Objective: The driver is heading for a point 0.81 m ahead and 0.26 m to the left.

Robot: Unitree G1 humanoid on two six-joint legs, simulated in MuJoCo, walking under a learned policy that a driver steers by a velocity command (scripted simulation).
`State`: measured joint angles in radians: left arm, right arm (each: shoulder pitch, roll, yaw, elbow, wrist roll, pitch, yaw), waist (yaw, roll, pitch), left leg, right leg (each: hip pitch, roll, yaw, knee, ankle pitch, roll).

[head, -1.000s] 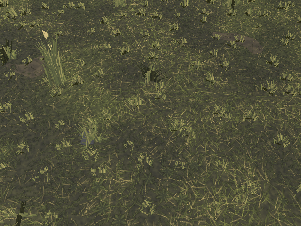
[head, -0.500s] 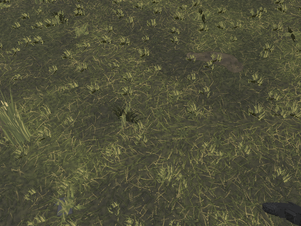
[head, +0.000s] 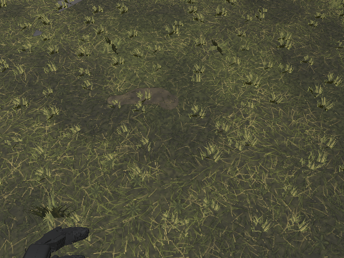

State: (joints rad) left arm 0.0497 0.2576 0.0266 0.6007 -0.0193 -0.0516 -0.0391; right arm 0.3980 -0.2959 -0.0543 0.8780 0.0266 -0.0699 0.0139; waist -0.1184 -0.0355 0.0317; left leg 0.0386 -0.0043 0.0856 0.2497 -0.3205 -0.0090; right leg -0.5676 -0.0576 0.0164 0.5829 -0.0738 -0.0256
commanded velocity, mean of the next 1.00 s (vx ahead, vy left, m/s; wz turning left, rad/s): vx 0.50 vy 0.00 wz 0.43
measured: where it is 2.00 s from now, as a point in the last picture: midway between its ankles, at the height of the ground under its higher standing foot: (106, 187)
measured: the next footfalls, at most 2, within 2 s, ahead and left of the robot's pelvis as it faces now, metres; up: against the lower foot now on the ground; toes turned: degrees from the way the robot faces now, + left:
right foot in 0.06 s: +0.20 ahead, -0.13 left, +0.00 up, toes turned -1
left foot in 0.58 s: +0.46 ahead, +0.15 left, +0.00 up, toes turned +19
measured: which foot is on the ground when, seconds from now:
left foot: down 0.00-0.06, up 0.08-0.56, down 0.58-1.00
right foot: up 0.00-0.04, down 0.06-0.58, up 0.60-1.00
